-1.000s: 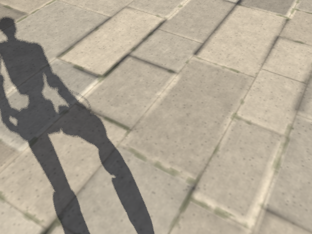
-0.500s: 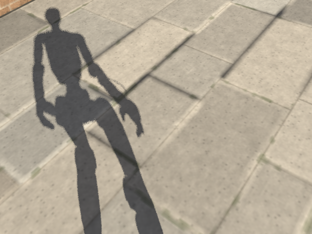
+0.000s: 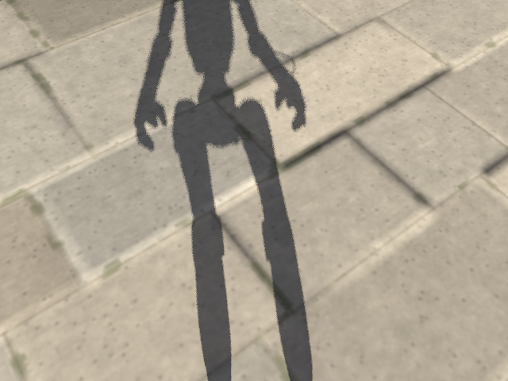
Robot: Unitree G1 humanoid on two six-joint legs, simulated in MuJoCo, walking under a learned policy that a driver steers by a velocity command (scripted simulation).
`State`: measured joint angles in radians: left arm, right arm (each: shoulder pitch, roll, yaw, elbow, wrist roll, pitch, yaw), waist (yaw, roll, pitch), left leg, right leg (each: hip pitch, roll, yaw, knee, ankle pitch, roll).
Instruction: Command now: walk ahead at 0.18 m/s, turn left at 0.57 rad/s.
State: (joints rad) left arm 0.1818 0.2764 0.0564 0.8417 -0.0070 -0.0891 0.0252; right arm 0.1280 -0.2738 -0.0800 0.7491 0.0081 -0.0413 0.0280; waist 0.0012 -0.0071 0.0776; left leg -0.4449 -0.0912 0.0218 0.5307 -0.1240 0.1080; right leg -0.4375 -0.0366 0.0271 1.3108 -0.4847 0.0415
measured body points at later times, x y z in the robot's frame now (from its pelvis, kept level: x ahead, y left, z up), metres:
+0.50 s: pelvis +0.14 -0.04 +0.01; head +0.15 -0.05 +0.46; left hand +0.19 +0.25 -0.08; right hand +0.34 -0.26 -0.10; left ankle +0.09 +0.06 -0.68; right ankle +0.17 -0.16 -0.73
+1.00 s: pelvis +0.34 +0.07 +0.02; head +0.35 +0.09 +0.47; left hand +0.35 +0.36 -0.11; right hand +0.53 -0.15 -0.08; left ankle +0.33 +0.16 -0.73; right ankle +0.34 -0.09 -0.64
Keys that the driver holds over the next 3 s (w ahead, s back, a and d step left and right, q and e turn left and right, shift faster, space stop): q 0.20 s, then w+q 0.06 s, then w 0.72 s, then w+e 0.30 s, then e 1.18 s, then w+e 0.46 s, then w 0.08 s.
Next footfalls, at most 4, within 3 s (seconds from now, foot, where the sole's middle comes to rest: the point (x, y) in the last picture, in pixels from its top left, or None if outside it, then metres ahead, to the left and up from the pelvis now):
0.40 right None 0.21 -0.15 -0.76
0.84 left None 0.37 0.17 -0.76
1.36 right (255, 261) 0.74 0.02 -0.76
1.84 left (182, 241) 0.80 0.23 -0.76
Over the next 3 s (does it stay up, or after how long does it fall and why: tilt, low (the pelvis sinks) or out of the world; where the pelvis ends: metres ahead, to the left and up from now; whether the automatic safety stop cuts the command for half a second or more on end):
stays up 0.77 0.03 0.02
